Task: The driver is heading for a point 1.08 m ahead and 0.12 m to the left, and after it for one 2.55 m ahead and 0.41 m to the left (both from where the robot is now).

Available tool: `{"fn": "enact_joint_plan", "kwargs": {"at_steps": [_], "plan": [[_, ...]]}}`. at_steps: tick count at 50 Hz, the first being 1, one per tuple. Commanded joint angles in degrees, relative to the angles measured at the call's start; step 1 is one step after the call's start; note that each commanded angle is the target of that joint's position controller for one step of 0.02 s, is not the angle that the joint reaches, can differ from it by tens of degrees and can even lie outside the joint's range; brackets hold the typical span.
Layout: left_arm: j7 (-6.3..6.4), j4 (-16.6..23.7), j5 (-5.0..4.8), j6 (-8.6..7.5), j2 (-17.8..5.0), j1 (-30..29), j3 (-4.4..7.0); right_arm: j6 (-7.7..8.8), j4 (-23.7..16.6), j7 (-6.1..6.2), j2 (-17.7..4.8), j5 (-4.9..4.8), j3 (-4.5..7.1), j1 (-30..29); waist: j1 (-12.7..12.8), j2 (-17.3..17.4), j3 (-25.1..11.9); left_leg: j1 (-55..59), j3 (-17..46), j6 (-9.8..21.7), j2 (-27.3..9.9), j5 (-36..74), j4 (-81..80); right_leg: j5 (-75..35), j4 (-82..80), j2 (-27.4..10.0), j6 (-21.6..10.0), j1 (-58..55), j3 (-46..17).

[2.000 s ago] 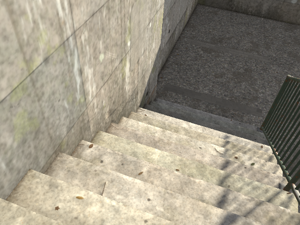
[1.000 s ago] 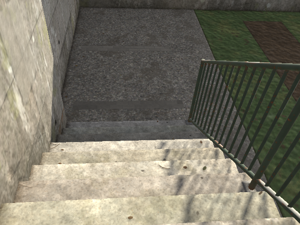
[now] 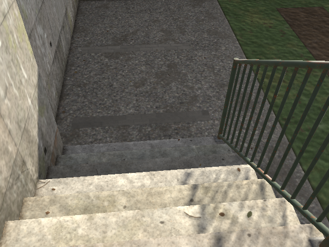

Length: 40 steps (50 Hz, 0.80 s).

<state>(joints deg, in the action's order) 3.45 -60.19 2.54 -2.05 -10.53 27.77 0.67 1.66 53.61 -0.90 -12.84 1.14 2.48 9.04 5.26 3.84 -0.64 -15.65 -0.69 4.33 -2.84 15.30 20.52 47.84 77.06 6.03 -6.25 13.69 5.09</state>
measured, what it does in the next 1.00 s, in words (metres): goes down: right foot 0.18 m lower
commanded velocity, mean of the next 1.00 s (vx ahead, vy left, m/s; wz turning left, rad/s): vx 0.35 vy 0.00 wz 0.00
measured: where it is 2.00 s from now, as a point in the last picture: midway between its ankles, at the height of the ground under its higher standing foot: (177, 239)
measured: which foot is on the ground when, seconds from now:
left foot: down 0.00-0.56, up 0.58-1.00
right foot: down 0.00-0.00, up 0.02-0.54, down 0.56-1.00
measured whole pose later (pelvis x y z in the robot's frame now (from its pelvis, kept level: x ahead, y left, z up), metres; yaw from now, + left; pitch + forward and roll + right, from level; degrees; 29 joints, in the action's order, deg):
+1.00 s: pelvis +0.43 -0.03 -0.29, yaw +0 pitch -1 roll -1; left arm 1.9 -61.7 1.6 -3.4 -9.2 28.3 -1.5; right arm -1.5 57.9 1.8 -12.3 1.3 3.3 12.4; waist 1.7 1.1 -0.8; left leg -33.6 11.3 1.6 1.0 6.1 53.2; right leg 35.2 57.8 1.8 -4.7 21.4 6.6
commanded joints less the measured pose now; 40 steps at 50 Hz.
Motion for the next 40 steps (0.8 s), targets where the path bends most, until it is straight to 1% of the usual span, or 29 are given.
{"fn": "enact_joint_plan", "kwargs": {"at_steps": [1,2,3,4,5,7,8,9,11,12,13,15,17,23,25,26,27,28,29,30,31,32,33,34,35,36,38,39,40], "plan": [[-0.57,-1.33,-2.24,0.24,-3.23,9.98,1.56,0.71,7.48,-0.34,-9.83,0.14,2.31,29.37,-8.00,11.18,-6.03,38.75,8.11,5.66,-12.22,38.33,12.39,4.94,38.31,1.48,-2.71,28.86,-7.31],[0.11,1.38,-3.79,-0.11,-5.01,10.62,1.67,0.39,7.91,-1.19,-11.04,-0.09,2.18,31.95,-7.48,8.68,-11.78,49.34,13.81,6.53,-18.16,37.93,23.75,7.18,48.12,-0.38,-2.41,44.63,-7.36],[0.36,2.40,-3.45,-0.41,-6.78,6.24,1.75,-0.09,7.16,-1.25,-10.78,-1.50,2.21,31.92,-9.99,6.01,-12.33,46.05,17.00,9.60,-20.02,20.87,18.42,1.60,48.53,-1.63,-2.31,52.00,-7.38],[-0.03,4.98,-2.20,0.07,-7.27,-2.99,1.62,0.18,6.45,-0.20,-11.46,-1.08,2.60,28.92,-11.57,6.95,-6.66,36.59,24.45,15.05,-22.24,-14.69,8.15,-8.30,41.03,-3.95,-1.81,58.26,-9.05],[-0.59,4.76,-0.81,0.99,-8.57,-7.14,2.17,0.06,5.87,0.32,-7.64,-0.85,1.36,25.96,-9.98,-0.35,-0.32,25.21,24.60,14.66,-19.82,-26.41,3.56,-13.54,37.09,-5.21,-0.73,56.80,-9.21],[-1.33,3.88,-0.04,2.32,-5.84,-8.08,2.53,1.57,6.90,0.34,-2.54,0.87,-0.92,22.79,-4.71,-3.65,8.12,6.07,20.08,10.22,-14.18,-20.39,8.56,-26.66,20.78,-7.11,1.12,51.72,-13.55],[-1.75,2.46,-0.23,2.44,-4.40,-6.15,2.53,2.28,5.81,0.19,-1.96,1.20,-1.62,20.91,-2.52,-2.45,8.33,-2.36,18.19,8.88,-12.97,-16.69,8.10,-30.94,14.13,-7.41,1.73,45.44,-12.49],[-2.70,4.45,-0.25,2.63,-3.62,-9.61,2.27,2.91,3.78,0.81,-1.82,0.04,-2.08,15.52,0.16,-3.76,10.03,-15.19,12.21,7.05,-8.89,-20.45,2.50,-42.07,-5.43,-7.79,4.05,34.36,-9.22],[-3.18,0.77,1.81,3.60,-2.05,-5.41,2.03,3.45,4.88,1.57,-7.60,-0.21,-0.39,18.02,0.17,5.33,4.99,-15.85,13.70,8.61,-9.67,-8.30,3.83,-52.73,-5.54,-8.07,4.39,23.64,-6.58],[-3.04,0.81,0.58,3.84,-3.25,-4.46,2.33,3.33,4.14,1.45,-7.93,-0.55,-0.11,18.60,0.52,4.25,2.64,-12.46,13.26,8.03,-9.37,-7.58,5.71,-55.61,-4.16,-7.93,4.18,24.39,-6.04],[-3.64,2.24,-0.25,2.95,-5.44,-10.18,3.09,3.66,5.51,2.07,-4.64,-1.47,-0.46,19.15,-0.75,1.19,5.54,-5.92,12.45,6.93,-6.00,-20.58,10.05,-65.19,-15.34,-9.80,3.11,32.45,-10.25],[-3.71,5.02,0.07,1.49,-5.56,-20.80,3.07,3.76,6.25,2.85,-3.68,-1.15,-0.86,24.55,-6.12,-0.09,6.90,2.29,16.62,7.41,-6.34,-29.01,12.48,-68.42,-22.69,-9.22,2.90,39.26,-9.42],[-4.84,6.00,0.29,0.71,-3.33,-23.68,2.21,3.45,4.82,2.99,-3.14,-0.72,-1.26,21.36,-5.81,-2.90,6.77,-9.35,12.87,6.78,-4.02,-40.59,13.99,-80.91,-32.73,-8.11,3.39,23.11,-5.42],[-4.77,11.75,-2.05,-0.30,-3.76,-30.68,1.47,1.41,6.96,2.65,-2.89,1.74,-1.07,25.57,-14.47,0.98,12.86,0.53,11.64,7.33,-3.32,-24.82,26.12,-69.55,-51.08,-8.77,3.03,19.10,-4.01],[-3.89,10.31,-2.47,-0.79,-5.07,-23.04,2.04,0.53,7.63,3.64,-3.69,1.94,-0.85,25.80,-12.51,0.25,11.44,2.77,10.81,7.66,-3.72,-14.26,35.13,-65.88,-58.51,-10.03,2.25,9.94,-3.65],[-3.60,6.68,-2.41,-0.98,-6.64,-12.34,2.80,-0.11,7.71,4.31,-4.72,2.23,-0.63,24.69,-8.17,0.13,8.28,3.46,11.88,8.48,-3.84,-7.50,45.47,-65.77,-64.29,-12.38,0.93,1.87,-5.87],[-3.46,3.29,-1.63,-1.27,-6.91,-4.45,3.16,0.06,8.40,3.98,-4.14,1.53,-0.87,24.82,-4.01,-5.16,3.86,3.64,7.17,6.80,-0.73,-4.90,57.39,-74.68,-69.55,-9.76,1.96,-7.06,-0.61],[-3.99,0.70,-0.32,-1.04,-9.52,2.62,3.92,0.17,8.47,3.40,-4.34,0.37,-0.59,26.60,-2.73,-11.36,-0.14,-9.57,3.37,4.88,5.62,-33.17,77.13,-89.73,-66.28,-13.86,0.16,-23.19,-4.00],[-4.81,0.39,-0.67,-0.89,-12.02,8.17,3.71,-0.07,8.32,4.44,-0.78,-2.62,-0.45,34.18,-4.27,-16.89,-11.47,-31.41,2.14,1.27,10.59,-76.07,98.07,-126.96,-34.80,-27.01,-4.68,-49.25,-12.96],[-5.80,0.89,-2.91,-0.56,-11.28,8.63,3.34,0.10,5.62,5.08,-4.17,-3.25,-0.60,31.42,-2.01,-14.29,-16.39,-41.39,4.37,1.59,6.75,-70.53,94.59,-113.74,-35.38,-30.21,-7.18,-52.55,-16.37],[-5.17,2.02,-3.05,-0.12,-11.36,5.18,3.56,-0.19,3.95,5.01,-4.68,-2.22,-0.39,22.95,-0.17,-13.45,-12.16,-46.50,5.10,1.70,4.08,-62.23,91.80,-85.96,-43.13,-31.64,-12.48,-43.54,-18.57],[-4.29,4.13,-2.99,0.83,-7.46,-2.05,2.30,-1.02,3.10,4.34,-6.50,-0.44,-0.04,16.62,-1.66,-5.93,-7.85,-39.00,3.18,0.98,2.90,-55.22,85.76,-67.44,-51.03,-25.69,-10.03,-27.36,-16.97],[-3.55,5.08,-1.56,0.17,-7.34,-3.88,1.37,-2.03,2.83,3.47,-5.55,-0.05,0.27,18.54,-4.87,-11.06,-4.20,-33.48,5.58,-0.17,2.15,-44.32,75.37,-65.61,-52.32,-28.30,-12.85,-14.89,-18.69],[-2.99,3.65,-1.47,-0.24,-4.79,-4.52,0.52,-2.87,4.51,3.64,-5.27,1.49,0.63,18.20,-6.41,-9.42,1.39,-30.90,8.66,-1.13,1.02,-37.47,67.93,-75.28,-49.28,-26.01,-11.09,-5.78,-16.89],[-2.87,3.82,-1.27,-0.86,-4.62,-4.10,0.00,-3.77,5.77,3.12,-2.66,1.56,0.29,19.19,-7.95,-7.39,3.99,-24.54,7.36,-2.57,1.65,-31.91,58.78,-76.13,-50.34,-22.77,-9.82,4.72,-12.71],[-2.47,4.05,-1.75,-1.84,-2.84,-5.37,-0.91,-4.30,5.91,2.64,-0.04,1.51,-0.22,17.81,-8.66,-5.56,3.02,-18.60,7.40,-4.09,2.09,-25.43,50.49,-77.05,-51.14,-20.99,-8.32,9.52,-11.09],[-1.97,3.41,-2.78,-2.21,-4.78,-6.03,-1.18,-4.86,7.74,2.34,1.56,1.69,-0.97,21.87,-11.33,-9.46,-2.46,-7.02,3.82,-4.01,2.13,-22.06,40.61,-93.68,-48.23,-18.96,-5.96,11.37,-6.73],[-2.21,4.59,-2.45,-2.36,-6.58,-8.63,-0.86,-4.91,9.74,2.37,1.08,0.54,-0.85,25.34,-13.29,-12.31,-6.29,-0.66,1.68,-3.16,3.39,-15.05,44.79,-91.39,-46.03,-17.98,-4.29,13.33,-5.70],[-2.61,4.10,-2.70,-2.13,-7.29,-6.17,-0.36,-4.99,9.25,2.59,-0.73,0.12,-0.19,23.10,-12.17,-11.72,-4.49,-5.32,1.16,-1.98,3.73,-10.57,44.17,-83.72,-45.51,-16.00,-4.20,11.64,-5.34]]}}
